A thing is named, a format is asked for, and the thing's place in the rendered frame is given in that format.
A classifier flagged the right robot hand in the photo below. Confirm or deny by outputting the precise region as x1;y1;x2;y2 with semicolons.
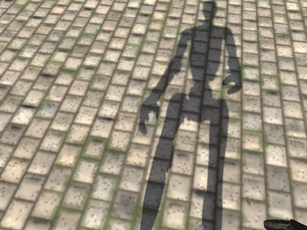
263;219;307;230

